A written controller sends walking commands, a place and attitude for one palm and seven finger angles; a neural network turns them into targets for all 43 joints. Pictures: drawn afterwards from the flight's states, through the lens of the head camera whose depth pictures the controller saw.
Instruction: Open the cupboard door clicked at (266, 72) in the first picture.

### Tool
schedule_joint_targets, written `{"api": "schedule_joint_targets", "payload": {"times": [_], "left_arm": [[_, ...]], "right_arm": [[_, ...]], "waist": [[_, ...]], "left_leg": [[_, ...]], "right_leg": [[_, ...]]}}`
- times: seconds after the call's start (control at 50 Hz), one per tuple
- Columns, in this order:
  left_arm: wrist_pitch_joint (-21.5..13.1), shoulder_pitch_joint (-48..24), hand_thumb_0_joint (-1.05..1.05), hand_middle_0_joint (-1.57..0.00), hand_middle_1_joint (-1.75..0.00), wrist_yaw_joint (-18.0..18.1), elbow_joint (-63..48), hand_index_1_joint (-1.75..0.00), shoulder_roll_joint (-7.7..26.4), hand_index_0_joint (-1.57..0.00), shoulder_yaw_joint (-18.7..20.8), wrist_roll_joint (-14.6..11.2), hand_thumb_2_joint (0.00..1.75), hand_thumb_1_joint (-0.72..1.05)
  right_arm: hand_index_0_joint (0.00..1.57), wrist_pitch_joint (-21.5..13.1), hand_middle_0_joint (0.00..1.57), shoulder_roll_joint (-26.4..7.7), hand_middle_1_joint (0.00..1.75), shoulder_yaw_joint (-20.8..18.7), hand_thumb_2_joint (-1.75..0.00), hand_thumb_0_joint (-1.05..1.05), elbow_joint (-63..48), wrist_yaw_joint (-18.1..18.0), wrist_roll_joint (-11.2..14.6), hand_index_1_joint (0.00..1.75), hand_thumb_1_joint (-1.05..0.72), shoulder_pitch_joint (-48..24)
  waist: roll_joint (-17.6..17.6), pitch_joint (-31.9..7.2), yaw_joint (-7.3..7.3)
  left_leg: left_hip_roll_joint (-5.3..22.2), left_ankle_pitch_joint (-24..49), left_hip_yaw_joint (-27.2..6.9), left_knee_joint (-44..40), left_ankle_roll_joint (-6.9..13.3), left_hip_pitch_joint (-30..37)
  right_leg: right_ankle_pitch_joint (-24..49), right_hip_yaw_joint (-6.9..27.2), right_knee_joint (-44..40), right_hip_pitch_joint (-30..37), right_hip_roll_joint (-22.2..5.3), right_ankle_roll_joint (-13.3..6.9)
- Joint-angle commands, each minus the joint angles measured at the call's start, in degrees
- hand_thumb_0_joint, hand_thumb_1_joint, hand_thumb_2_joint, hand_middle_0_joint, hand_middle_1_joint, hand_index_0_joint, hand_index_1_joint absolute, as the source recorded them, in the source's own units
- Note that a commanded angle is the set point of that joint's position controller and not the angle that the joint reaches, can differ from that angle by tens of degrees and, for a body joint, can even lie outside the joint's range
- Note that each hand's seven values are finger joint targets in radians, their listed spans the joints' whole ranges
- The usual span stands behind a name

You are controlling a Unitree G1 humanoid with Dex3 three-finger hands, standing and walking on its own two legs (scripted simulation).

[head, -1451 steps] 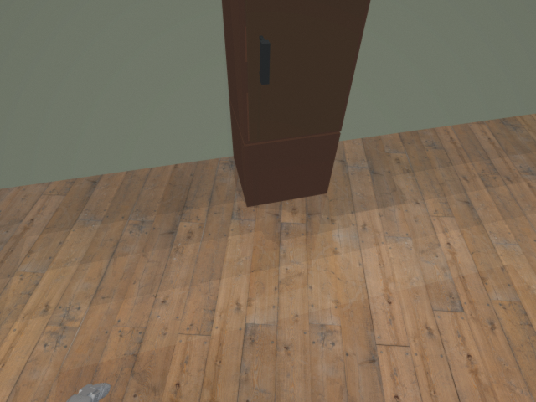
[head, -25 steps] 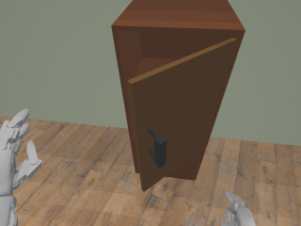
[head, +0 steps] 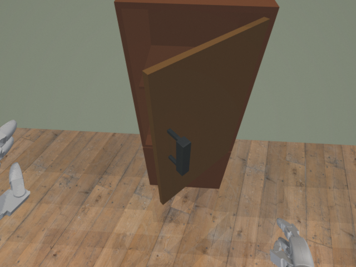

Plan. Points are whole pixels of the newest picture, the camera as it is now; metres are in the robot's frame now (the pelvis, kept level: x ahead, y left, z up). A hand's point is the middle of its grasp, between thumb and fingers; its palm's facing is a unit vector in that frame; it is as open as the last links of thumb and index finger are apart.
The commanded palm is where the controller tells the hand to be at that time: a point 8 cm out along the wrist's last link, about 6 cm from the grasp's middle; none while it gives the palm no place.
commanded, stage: step back with the hand held close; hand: left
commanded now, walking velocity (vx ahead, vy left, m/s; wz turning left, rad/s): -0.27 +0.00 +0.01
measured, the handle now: (177, 151) +0.40 +0.03 +0.00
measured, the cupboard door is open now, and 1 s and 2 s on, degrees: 44 44 44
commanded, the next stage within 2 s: stop stepping back and stand still in 0.78 s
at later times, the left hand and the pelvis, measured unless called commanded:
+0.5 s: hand out of the picture +0.12 +0.27 +0.16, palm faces +0.40 -0.79 -0.46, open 7.4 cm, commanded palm +0.05 +0.32 +0.18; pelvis -0.08 +0.01 -0.01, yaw +2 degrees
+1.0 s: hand out of the picture +0.02 +0.27 +0.16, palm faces +0.31 -0.84 -0.46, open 7.4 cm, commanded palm -0.05 +0.32 +0.18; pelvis -0.22 +0.03 -0.02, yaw -6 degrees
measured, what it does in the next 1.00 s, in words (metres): walks backwards: right foot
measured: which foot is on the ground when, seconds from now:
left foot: down 0.00-1.00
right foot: down 0.00-0.58, up 0.60-0.94, down 0.96-1.00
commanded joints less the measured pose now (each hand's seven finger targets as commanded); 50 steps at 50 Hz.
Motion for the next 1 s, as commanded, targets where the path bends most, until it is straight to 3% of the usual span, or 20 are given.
{"api": "schedule_joint_targets", "payload": {"times": [0.0,0.14,0.2,0.24,0.28,0.32,0.42,0.46,0.48,0.52,0.56,0.58,0.62,0.66,0.7,0.82,0.88,0.92,0.94,0.98], "left_arm": [[-3.29,-1.37,0.0,-0.2,-0.3,2.59,-9.95,-0.3,9.08,-0.2,8.67,-0.06,0.9,0.9],[-3.75,-7.12,0.0,-0.2,-0.3,4.5,-13.42,-0.3,6.06,-0.2,7.33,4.38,0.9,0.9],[-4.67,-6.82,0.0,-0.2,-0.3,4.54,-14.67,-0.3,6.96,-0.2,7.75,4.18,0.9,0.9],[-4.96,-7.32,0.0,-0.2,-0.3,4.5,-15.28,-0.3,7.37,-0.2,7.32,2.72,0.9,0.9],[-5.46,-9.5,0.0,-0.2,-0.3,3.94,-15.35,-0.3,9.0,-0.2,7.66,1.72,0.9,0.9],[-5.4,-7.56,0.0,-0.2,-0.3,3.22,-13.96,-0.3,9.04,-0.2,7.81,0.81,0.9,0.9],[-6.27,-4.38,0.0,-0.2,-0.3,2.89,-11.8,-0.3,10.69,-0.2,9.17,0.02,0.9,0.9],[-6.28,-3.28,0.0,-0.2,-0.3,3.0,-10.76,-0.3,11.51,-0.2,10.33,-0.27,0.9,0.9],[-6.31,-3.33,0.0,-0.2,-0.3,2.92,-11.22,-0.3,11.6,-0.2,10.34,-0.35,0.9,0.9],[-6.78,-2.48,0.0,-0.2,-0.3,2.81,-12.57,-0.3,12.22,-0.2,11.43,-0.28,0.9,0.9],[-7.7,-2.78,0.0,-0.2,-0.3,2.24,-14.6,-0.3,11.79,-0.2,12.07,0.73,0.9,0.9],[-7.98,-4.73,0.0,-0.2,-0.3,2.19,-16.4,-0.3,12.4,-0.2,12.62,1.55,0.9,0.9],[-7.91,-6.61,0.0,-0.2,-0.3,2.23,-16.72,-0.3,11.83,-0.2,11.97,1.71,0.9,0.9],[-7.19,-6.19,0.0,-0.2,-0.3,2.52,-18.4,-0.3,10.35,-0.2,9.81,0.76,0.9,0.9],[-5.88,-2.68,0.0,-0.2,-0.3,2.82,-17.27,-0.3,8.5,-0.2,7.55,-0.33,0.9,0.9],[-6.82,-10.59,0.0,-0.2,-0.3,2.58,-17.74,-0.3,9.16,-0.2,5.9,-1.42,0.9,0.9],[-7.94,-8.48,0.0,-0.2,-0.3,1.9,-19.7,-0.3,11.97,-0.2,8.51,-2.35,0.9,0.9],[-8.5,-5.83,0.0,-0.2,-0.3,1.72,-20.54,-0.3,16.33,-0.2,12.5,-2.6,0.9,0.9],[-8.14,-4.69,0.0,-0.2,-0.3,1.82,-21.23,-0.3,18.12,-0.2,14.62,-2.98,0.9,0.9],[-7.53,-6.55,0.0,-0.2,-0.3,1.91,-21.5,-0.3,19.73,-0.2,16.16,-2.47,0.9,0.9]], "right_arm": [[0.2,-2.99,0.2,-6.51,0.3,-1.66,-0.9,0.0,-9.82,-0.53,-0.54,0.3,-0.9,-4.7],[0.2,-4.1,0.2,-7.16,0.3,-2.29,-0.9,0.0,-10.94,-1.38,-3.32,0.3,-0.9,-1.7],[0.2,-5.54,0.2,-6.32,0.3,-2.17,-0.9,0.0,-10.44,-0.91,-3.42,0.3,-0.9,-0.88],[0.2,-6.21,0.2,-6.0,0.3,-1.94,-0.9,0.0,-9.37,-0.68,-3.06,0.3,-0.9,-0.66],[0.2,-6.33,0.2,-5.45,0.3,-1.79,-0.9,0.0,-8.52,-0.34,-1.91,0.3,-0.9,-2.02],[0.2,-6.43,0.2,-5.18,0.3,-1.89,-0.9,0.0,-8.24,0.16,-0.99,0.3,-0.9,-2.29],[0.2,-5.47,0.2,-4.9,0.3,-1.47,-0.9,0.0,-7.66,0.84,-0.36,0.3,-0.9,-3.28],[0.2,-5.04,0.2,-4.69,0.3,-1.5,-0.9,0.0,-7.57,0.84,-0.37,0.3,-0.9,-4.02],[0.2,-4.9,0.2,-4.45,0.3,-1.19,-0.9,0.0,-7.79,0.8,-0.11,0.3,-0.9,-4.14],[0.2,-5.25,0.2,-5.63,0.3,-1.12,-0.9,0.0,-8.76,0.31,-0.28,0.3,-0.9,-4.93],[0.2,-6.82,0.2,-7.23,0.3,-1.69,-0.9,0.0,-9.72,0.0,-0.91,0.3,-0.9,-6.58],[0.2,-7.5,0.2,-6.61,0.3,-1.89,-0.9,0.0,-9.21,0.16,-1.84,0.3,-0.9,-5.65],[0.2,-8.48,0.2,-6.02,0.3,-2.42,-0.9,0.0,-7.82,0.85,-1.88,0.3,-0.9,-4.28],[0.2,-9.95,0.2,-5.73,0.3,-2.65,-0.9,0.0,-7.38,1.05,-1.2,0.3,-0.9,-5.15],[0.2,-10.38,0.2,-5.09,0.3,-2.15,-0.9,0.0,-5.98,1.14,-1.14,0.3,-0.9,-4.64],[0.2,-10.53,0.2,-4.63,0.3,-1.47,-0.9,0.0,-2.44,1.33,-2.21,0.3,-0.9,-3.18],[0.2,-9.73,0.2,-3.3,0.3,-0.99,-0.9,0.0,-3.84,2.45,-1.98,0.3,-0.9,-3.28],[0.2,-8.67,0.2,-2.74,0.3,0.28,-0.9,0.0,-4.54,2.03,-1.14,0.3,-0.9,-5.39],[0.2,-8.38,0.2,-2.44,0.3,0.82,-0.9,0.0,-5.06,1.74,-1.21,0.3,-0.9,-6.41],[0.2,-8.68,0.2,-1.96,0.3,1.74,-0.9,0.0,-5.5,2.27,-2.68,0.3,-0.9,-5.41]], "waist": [[-0.03,-6.54,0.43],[9.94,-3.11,-0.17],[6.71,-2.68,-0.59],[1.43,-5.38,-1.19],[0.59,-9.86,-1.35],[-0.84,-12.17,-0.93],[-6.17,-4.09,-0.89],[-6.06,-3.26,-0.74],[-6.39,-2.91,-0.82],[2.86,-3.06,-0.34],[18.92,-5.61,0.7],[16.72,-6.49,0.41],[8.48,-7.16,0.52],[5.43,-10.49,1.65],[7.22,-11.77,1.49],[13.97,-16.16,0.87],[9.04,-20.49,2.1],[-5.73,-14.73,1.68],[-8.99,-12.59,1.78],[-9.65,-12.82,0.58]], "left_leg": [[6.17,5.28,-7.94,-6.31,-0.22,-7.55],[13.37,-23.81,-15.43,-17.89,4.22,-31.21],[12.64,-18.12,-15.44,-14.05,4.41,-27.48],[9.65,-2.75,-13.22,-7.28,1.76,-14.89],[7.8,9.14,-8.94,-2.39,-0.8,-5.02],[5.55,7.22,-6.48,1.62,-1.15,-1.65],[1.83,-6.03,-4.21,9.9,-2.17,-1.23],[1.54,-4.67,-3.59,9.95,-2.36,-0.43],[2.52,-4.43,-4.95,6.02,-2.06,-0.06],[6.89,-5.92,-11.06,-6.44,0.02,-6.18],[19.18,-24.98,-26.47,-25.79,5.25,-26.09],[22.04,-30.85,-27.89,-29.8,6.51,-30.53],[20.94,-23.43,-22.9,-24.88,6.05,-24.26],[17.31,-14.2,-16.36,-21.24,3.82,-9.71],[15.93,-11.21,-12.83,-22.87,1.43,-1.92],[14.61,-1.91,-8.5,-25.6,-5.9,9.35],[10.04,13.12,-2.9,-14.45,-8.35,18.53],[4.6,7.54,0.28,6.31,-5.06,17.3],[2.74,3.91,0.65,14.21,-4.87,11.89],[6.09,2.85,-2.27,16.84,-5.36,6.83]], "right_leg": [[3.56,7.62,-1.76,8.03,-4.51,-0.97],[-3.99,3.88,17.23,20.27,2.14,0.81],[-4.85,5.61,14.66,17.02,1.85,0.26],[3.21,8.55,6.39,9.88,-0.46,-1.2],[13.52,12.4,3.39,5.57,-4.73,-2.29],[12.04,14.56,0.5,3.75,-5.9,-3.3],[-11.76,17.43,-10.69,-10.3,-10.32,-5.92],[-11.28,15.83,-11.14,-12.49,-10.74,-6.05],[-10.14,13.32,-9.06,-12.49,-9.2,-4.91],[-10.42,8.24,-0.42,-7.18,-1.7,-1.08],[-12.56,3.6,25.69,13.22,7.0,1.57],[-15.34,5.34,37.92,16.25,7.94,1.58],[-16.6,6.09,41.39,10.71,6.66,1.21],[-17.76,4.34,35.85,3.99,5.29,1.28],[-21.38,1.68,29.7,0.95,5.25,0.68],[-25.68,-1.08,7.4,5.14,5.68,-1.88],[-18.25,0.48,-7.57,4.42,3.64,-4.48],[-8.99,9.74,-15.5,-8.64,-8.9,-6.48],[-7.03,11.35,-15.4,-10.51,-13.72,-7.97],[-6.02,11.34,-10.08,-8.78,-16.56,-10.78]]}}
